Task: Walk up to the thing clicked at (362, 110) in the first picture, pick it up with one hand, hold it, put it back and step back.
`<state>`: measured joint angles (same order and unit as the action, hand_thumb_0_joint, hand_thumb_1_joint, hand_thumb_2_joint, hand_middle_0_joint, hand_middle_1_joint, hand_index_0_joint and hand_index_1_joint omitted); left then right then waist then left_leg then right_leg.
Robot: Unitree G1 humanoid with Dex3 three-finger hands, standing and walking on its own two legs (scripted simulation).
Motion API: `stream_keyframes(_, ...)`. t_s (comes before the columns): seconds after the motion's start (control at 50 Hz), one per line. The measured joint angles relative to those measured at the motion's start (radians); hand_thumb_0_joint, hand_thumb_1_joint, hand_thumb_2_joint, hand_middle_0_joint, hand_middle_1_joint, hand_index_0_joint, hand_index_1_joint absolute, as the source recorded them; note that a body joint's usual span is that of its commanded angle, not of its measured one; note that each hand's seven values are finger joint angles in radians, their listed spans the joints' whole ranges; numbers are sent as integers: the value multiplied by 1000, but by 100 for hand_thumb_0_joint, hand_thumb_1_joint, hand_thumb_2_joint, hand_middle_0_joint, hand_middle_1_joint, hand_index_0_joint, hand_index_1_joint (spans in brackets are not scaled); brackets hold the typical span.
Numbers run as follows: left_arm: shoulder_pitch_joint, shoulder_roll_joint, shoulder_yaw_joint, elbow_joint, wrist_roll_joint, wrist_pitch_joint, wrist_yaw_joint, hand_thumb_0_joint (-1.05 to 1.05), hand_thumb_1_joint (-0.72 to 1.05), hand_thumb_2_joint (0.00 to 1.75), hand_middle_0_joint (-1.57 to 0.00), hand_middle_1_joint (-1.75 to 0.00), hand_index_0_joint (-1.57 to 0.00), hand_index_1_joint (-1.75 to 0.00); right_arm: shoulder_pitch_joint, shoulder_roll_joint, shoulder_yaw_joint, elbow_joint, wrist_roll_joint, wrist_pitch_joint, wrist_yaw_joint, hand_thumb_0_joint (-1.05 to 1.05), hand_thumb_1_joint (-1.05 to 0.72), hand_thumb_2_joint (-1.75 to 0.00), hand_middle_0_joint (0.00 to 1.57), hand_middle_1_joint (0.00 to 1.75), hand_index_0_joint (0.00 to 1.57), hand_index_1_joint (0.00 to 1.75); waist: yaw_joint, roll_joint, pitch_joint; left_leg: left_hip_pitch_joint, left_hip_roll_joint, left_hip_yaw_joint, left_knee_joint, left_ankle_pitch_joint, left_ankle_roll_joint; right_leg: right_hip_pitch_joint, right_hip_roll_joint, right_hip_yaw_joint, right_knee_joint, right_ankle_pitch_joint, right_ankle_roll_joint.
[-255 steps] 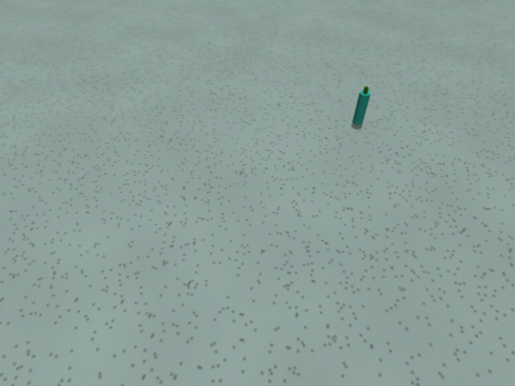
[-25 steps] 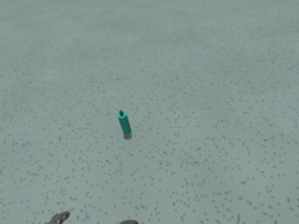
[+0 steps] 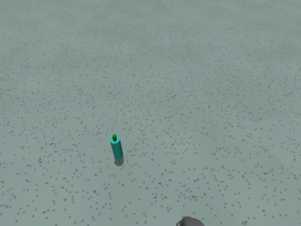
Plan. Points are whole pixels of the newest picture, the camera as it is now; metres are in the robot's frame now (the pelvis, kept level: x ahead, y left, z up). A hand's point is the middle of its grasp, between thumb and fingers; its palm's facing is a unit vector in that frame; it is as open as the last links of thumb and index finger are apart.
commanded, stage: walk up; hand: left
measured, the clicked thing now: (116, 146) +0.72 +0.24 -0.64
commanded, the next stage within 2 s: stand in 2.00 s
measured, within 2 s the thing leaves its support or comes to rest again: neither
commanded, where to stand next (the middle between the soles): +0.35 -0.02 m, yaw +1 degrees
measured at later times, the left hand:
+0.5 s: hand (63, 216) +0.19 +0.28 -0.14, palm faces +0.02 -0.92 -0.39, open 7.4 cm
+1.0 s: hand (79, 174) +0.33 +0.27 -0.16, palm faces -0.03 -0.92 -0.39, open 7.4 cm
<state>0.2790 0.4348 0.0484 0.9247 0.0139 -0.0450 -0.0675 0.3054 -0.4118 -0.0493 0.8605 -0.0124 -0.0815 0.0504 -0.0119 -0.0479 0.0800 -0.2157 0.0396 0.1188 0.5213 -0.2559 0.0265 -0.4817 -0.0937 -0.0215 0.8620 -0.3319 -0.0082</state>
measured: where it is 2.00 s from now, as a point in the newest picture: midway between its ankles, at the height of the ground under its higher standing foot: (152, 219)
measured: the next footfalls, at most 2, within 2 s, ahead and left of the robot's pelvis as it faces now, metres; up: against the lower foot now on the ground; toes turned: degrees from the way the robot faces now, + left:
right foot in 0.14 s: +0.19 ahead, -0.15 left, +0.00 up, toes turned -5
left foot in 0.54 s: +0.32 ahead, +0.13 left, +0.00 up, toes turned +5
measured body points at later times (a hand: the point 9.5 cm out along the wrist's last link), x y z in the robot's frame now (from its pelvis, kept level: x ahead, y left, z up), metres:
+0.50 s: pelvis +0.17 -0.01 +0.00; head +0.19 -0.01 +0.44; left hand +0.19 +0.32 -0.11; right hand +0.27 -0.33 -0.12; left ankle +0.28 +0.13 -0.72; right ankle +0.15 -0.15 -0.73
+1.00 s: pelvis +0.25 +0.00 -0.02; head +0.28 -0.01 +0.43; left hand +0.33 +0.32 -0.13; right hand +0.35 -0.30 -0.14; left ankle +0.29 +0.12 -0.73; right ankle +0.32 -0.13 -0.73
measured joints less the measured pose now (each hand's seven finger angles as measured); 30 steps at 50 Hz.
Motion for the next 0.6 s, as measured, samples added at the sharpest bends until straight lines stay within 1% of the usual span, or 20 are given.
stream_keyframes(0.06, -13, -11, 2, -2, 3, -2, -11, 1, 90, 90, -21, -30, -20, -30, 19, -14, -2, 4, 0, 8, 5, 1, -90, -90, 20, 30, 20, 30, -10, 22, -2, 33, 4, 1, 1, -35, -9, 15, -8, -6, -132, 62, 0)
stream_keyframes(0.12, -14, -12, 8, -3, 7, -12, -13, 0, 90, 90, -21, -30, -20, -30, 38, -27, -5, 9, 3, 23, 8, 1, -90, -90, 20, 30, 20, 30, -16, 45, -17, 47, 19, -3, 52, -101, -24, 72, 8, -22, -235, 107, -6)
stream_keyframes(0.14, -12, -9, 11, -6, 10, -20, -11, 0, 90, 90, -21, -30, -20, -30, 45, -29, -4, 10, 2, 28, 7, 1, -90, -90, 20, 30, 20, 30, -14, 53, -23, 42, 27, -8, 92, -135, -27, 97, 19, -25, -264, 135, -8)
stream_keyframes(0.16, -17, -13, 16, -7, 13, -28, -4, 0, 90, 90, -21, -30, -20, -30, 46, -34, -5, 14, 3, 33, 4, 1, -90, -90, 20, 30, 20, 30, -12, 76, -20, 24, 48, -25, 160, -165, -11, 104, 36, -38, -248, 147, -5)
stream_keyframes(0.18, -20, -18, 18, -13, 14, -37, 4, 0, 90, 90, -21, -30, -20, -30, 41, -34, -5, 23, 3, 41, -1, 1, -90, -90, 20, 30, 20, 30, -7, 90, -17, -12, 47, -58, 254, -189, -2, 106, 44, -48, -222, 124, -4)
stream_keyframes(0.22, -22, -27, 13, -28, 5, -46, 13, 0, 90, 90, -21, -30, -20, -30, 24, -30, 1, 38, 2, 56, -8, 1, -90, -90, 20, 30, 20, 30, 8, 98, -11, -93, 15, -99, 429, -211, 2, 123, 42, -51, -211, 91, -12)
stream_keyframes(0.26, -18, -42, 3, -38, -2, -48, 19, 0, 90, 90, -21, -30, -20, -30, 7, -33, 3, 43, 7, 56, -7, 1, -90, -90, 20, 30, 20, 30, 20, 115, -4, -165, 6, -114, 503, -178, 2, 163, 43, -58, -251, 89, -14)
stream_keyframes(0.3, -7, -49, -4, -45, -3, -48, 21, 0, 90, 90, -21, -30, -20, -30, -8, -34, 1, 40, 8, 50, -2, 1, -90, -90, 20, 30, 20, 30, 27, 125, -2, -219, 15, -115, 483, -136, -4, 201, 45, -64, -297, 94, -13)
stream_keyframes(0.36, 16, -44, -5, -52, 1, -46, 21, 0, 90, 90, -21, -30, -21, -30, -24, -28, -4, 33, 2, 47, 13, 1, -90, -90, 20, 30, 20, 30, 38, 121, -1, -266, 35, -107, 381, -94, -18, 244, 44, -69, -336, 85, -12)
stream_keyframes(0.42, 41, -31, -1, -58, 4, -44, 21, 0, 90, 90, -21, -30, -21, -30, -36, -22, -8, 30, -5, 49, 23, 1, -90, -90, 20, 30, 20, 30, 49, 107, 0, -272, 49, -98, 257, -32, -27, 280, 42, -74, -345, 58, -4)
stream_keyframes(0.48, 64, -16, -1, -59, 3, -37, 20, 0, 90, 90, -21, -30, -21, -30, -46, -18, -14, 30, -8, 46, 28, 1, -90, -90, 20, 30, 20, 30, 57, 91, -4, -246, 47, -83, 156, 12, -26, 309, 36, -80, -324, 11, 13)
stream_keyframes(0.52, 79, -5, -3, -55, 4, -27, 20, 0, 90, 90, -21, -30, -21, -30, -46, -19, -18, 26, -8, 38, 30, 1, -90, -90, 20, 30, 20, 30, 56, 77, -13, -202, 35, -63, 92, 32, -18, 315, 25, -82, -279, -40, 24)
stream_keyframes(0.54, 83, 1, -5, -51, 4, -22, 24, 0, 90, 90, -21, -30, -21, -30, -48, -19, -20, 25, -9, 31, 25, 1, -90, -90, 20, 30, 20, 30, 53, 62, -15, -186, 21, -56, 79, 78, -13, 309, 10, -77, -235, -76, 26)
stream_keyframes(0.56, 78, 4, -7, -42, 2, -14, 31, 0, 90, 90, -21, -30, -21, -30, -55, -16, -22, 23, -11, 25, 17, 1, -90, -90, 20, 30, 20, 30, 52, 41, -7, -183, 6, -42, 103, 81, -6, 287, -11, -64, -162, -96, 14)
stream_keyframes(0.58, 68, 0, -9, -32, -2, -5, 38, 0, 90, 90, -21, -30, -20, -30, -63, -15, -22, 17, -10, 21, 9, 1, -90, -90, 20, 30, 20, 30, 48, 35, 0, -184, 2, -36, 131, 56, 0, 251, -7, -36, -71, -117, 3)
stream_keyframes(0.6, 57, -5, -13, -22, -4, 3, 44, 0, 90, 90, -21, -30, -20, -30, -67, -12, -21, 10, -4, 19, 4, 1, -90, -90, 20, 30, 20, 30, 40, 36, 6, -180, 4, -38, 145, 36, 5, 210, 14, -12, 25, -144, -7)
